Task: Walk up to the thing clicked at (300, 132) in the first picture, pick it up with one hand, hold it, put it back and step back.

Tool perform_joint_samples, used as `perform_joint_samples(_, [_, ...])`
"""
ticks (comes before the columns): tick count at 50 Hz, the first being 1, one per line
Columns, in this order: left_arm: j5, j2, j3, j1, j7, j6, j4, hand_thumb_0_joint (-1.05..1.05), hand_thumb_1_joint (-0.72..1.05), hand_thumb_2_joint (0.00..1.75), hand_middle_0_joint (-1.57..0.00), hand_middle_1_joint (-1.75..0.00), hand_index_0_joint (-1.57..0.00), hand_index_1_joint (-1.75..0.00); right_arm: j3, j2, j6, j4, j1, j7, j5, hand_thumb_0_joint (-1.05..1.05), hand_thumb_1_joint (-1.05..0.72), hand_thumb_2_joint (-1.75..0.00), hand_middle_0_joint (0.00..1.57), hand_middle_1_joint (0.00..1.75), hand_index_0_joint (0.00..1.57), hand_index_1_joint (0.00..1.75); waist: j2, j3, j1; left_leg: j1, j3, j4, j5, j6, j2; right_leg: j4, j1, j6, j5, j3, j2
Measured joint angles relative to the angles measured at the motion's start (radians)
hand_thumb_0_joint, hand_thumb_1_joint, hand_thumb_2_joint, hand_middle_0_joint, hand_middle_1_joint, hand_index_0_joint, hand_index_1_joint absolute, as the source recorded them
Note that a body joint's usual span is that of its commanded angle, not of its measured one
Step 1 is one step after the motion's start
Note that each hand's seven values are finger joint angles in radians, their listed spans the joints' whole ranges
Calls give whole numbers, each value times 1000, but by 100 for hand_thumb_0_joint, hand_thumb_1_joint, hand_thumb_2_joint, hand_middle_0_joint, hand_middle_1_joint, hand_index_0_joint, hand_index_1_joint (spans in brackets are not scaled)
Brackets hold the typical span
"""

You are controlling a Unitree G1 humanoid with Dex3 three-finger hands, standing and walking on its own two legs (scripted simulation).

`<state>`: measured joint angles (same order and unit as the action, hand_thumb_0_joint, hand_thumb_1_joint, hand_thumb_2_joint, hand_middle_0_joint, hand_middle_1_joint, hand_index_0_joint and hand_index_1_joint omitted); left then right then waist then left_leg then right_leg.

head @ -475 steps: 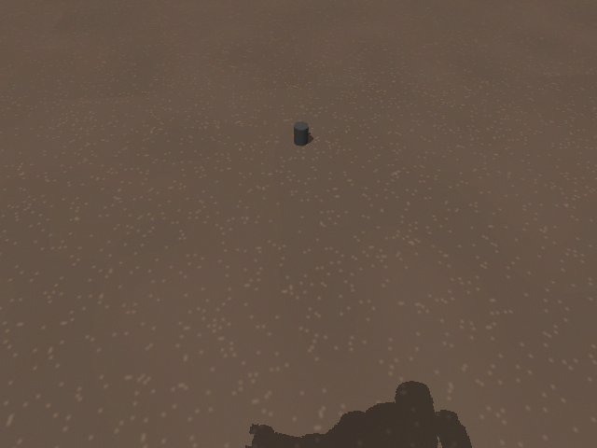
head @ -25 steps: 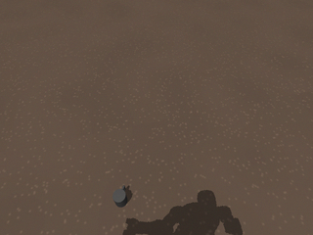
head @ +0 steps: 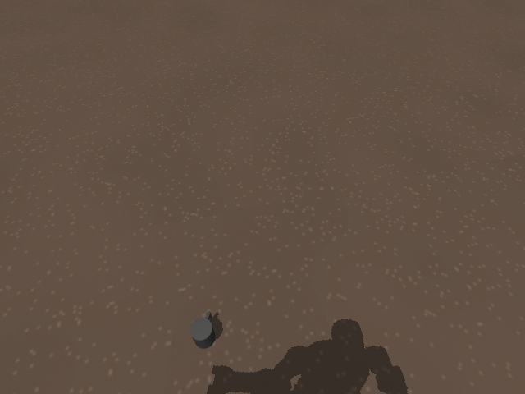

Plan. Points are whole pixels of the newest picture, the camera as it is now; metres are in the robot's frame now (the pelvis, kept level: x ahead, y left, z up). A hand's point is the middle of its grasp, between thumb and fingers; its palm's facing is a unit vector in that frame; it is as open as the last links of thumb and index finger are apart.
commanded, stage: rise first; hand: left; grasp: from above
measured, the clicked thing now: (204, 328) +0.43 +0.21 -0.73
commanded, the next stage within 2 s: none
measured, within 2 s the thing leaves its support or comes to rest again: neither
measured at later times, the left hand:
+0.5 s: hand out of the picture +0.14 +0.26 -0.18, palm faces -0.09 -0.92 -0.39, open 11.8 cm
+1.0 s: hand out of the picture +0.11 +0.27 -0.26, palm faces -0.25 -0.82 -0.51, open 14.1 cm
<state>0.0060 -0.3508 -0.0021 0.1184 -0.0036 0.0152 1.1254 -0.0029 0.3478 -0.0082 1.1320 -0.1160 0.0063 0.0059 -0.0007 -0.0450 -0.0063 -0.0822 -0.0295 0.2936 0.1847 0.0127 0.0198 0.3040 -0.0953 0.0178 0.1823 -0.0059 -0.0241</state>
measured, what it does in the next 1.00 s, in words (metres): lowers itself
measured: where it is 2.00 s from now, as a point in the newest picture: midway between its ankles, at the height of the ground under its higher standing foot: outside the picture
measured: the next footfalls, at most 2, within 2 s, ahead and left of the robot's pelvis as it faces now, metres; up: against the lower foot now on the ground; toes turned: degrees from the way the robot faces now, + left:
none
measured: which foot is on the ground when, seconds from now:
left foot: down 0.00-1.00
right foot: down 0.00-1.00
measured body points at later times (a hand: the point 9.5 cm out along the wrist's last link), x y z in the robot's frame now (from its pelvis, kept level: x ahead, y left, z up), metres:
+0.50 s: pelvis -0.01 +0.01 -0.03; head +0.05 +0.01 +0.41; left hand +0.14 +0.30 -0.16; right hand +0.09 -0.25 -0.15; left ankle -0.02 +0.13 -0.75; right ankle -0.01 -0.13 -0.75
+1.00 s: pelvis -0.03 +0.01 -0.12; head +0.09 +0.02 +0.32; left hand +0.13 +0.31 -0.23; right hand +0.17 -0.24 -0.21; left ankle -0.02 +0.13 -0.75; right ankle -0.01 -0.13 -0.75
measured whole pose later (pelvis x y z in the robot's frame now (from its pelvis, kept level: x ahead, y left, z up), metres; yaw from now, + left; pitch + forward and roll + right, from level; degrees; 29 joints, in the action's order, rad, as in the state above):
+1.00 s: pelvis -0.03 +0.01 -0.12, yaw +1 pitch +21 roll -2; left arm 0.35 -0.34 0.11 0.19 0.01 -0.16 0.53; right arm -0.02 0.24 -0.16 0.54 -0.16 -0.01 0.00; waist 0.01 0.14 -0.03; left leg -1.06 0.03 1.26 0.57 0.01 0.02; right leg 1.22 -1.03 0.02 0.55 -0.04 -0.03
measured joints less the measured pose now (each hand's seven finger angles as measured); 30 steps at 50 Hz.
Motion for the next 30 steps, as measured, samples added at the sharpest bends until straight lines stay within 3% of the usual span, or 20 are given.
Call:
perform_joint_samples(6, [0, 0, 0, 4, 1, 0, 1, 0, 90, 90, -21, -30, -20, -31, 0, -1, 1, 0, 0, 0, 0, 1, -90, -89, 21, 30, 20, 30, 1, -4, 0, 0, 1, 1, 1, 0, 1, -1, 1, 0, 0, -1, 0])
perform_joint_samples(10, [-20, 24, 48, -54, 15, 17, -50, 1, 84, 91, -20, -36, -19, -37, 9, -15, -23, -161, -57, -31, -49, 1, -91, -90, 20, 30, 20, 30, 4, -9, -5, -114, 21, 101, 32, -3, -2, 84, -97, -2, 31, -19, -4])
perform_joint_samples(14, [37, 17, 109, -161, -15, 15, -45, 0, 67, 91, -19, -52, -18, -53, -3, -60, -33, -255, -67, -38, -44, 1, -91, -90, 20, 30, 20, 30, -8, -1, -13, -251, 27, 213, 67, -1, 3, 189, -231, -5, 63, -22, 0])
perform_joint_samples(18, [110, 5, 150, -170, -37, -5, -108, 0, 43, 91, -15, -73, -16, -72, -22, -99, -33, -324, -95, -30, -33, 1, -91, -90, 21, 30, 20, 30, -18, 35, -21, -350, 21, 313, 112, 0, 8, 287, -332, -6, 104, -13, 3])
perform_joint_samples(25, [163, 26, 127, -90, -9, -121, -236, 0, -6, 94, -10, -96, -11, -95, -25, -103, -28, -418, -130, -20, -40, 1, -90, -90, 21, 30, 20, 30, 3, 84, -30, -444, 21, 428, 174, -9, 6, 385, -418, 4, 156, -10, -1])
perform_joint_samples(30, [188, 40, 134, -39, 0, -142, -324, 0, -31, 96, -8, -103, -9, -102, -34, -99, -68, -473, -119, -14, -29, 1, -89, -89, 21, 30, 20, 30, 3, 111, -24, -582, 25, 578, 240, -13, 5, 531, -553, 9, 220, -10, -3])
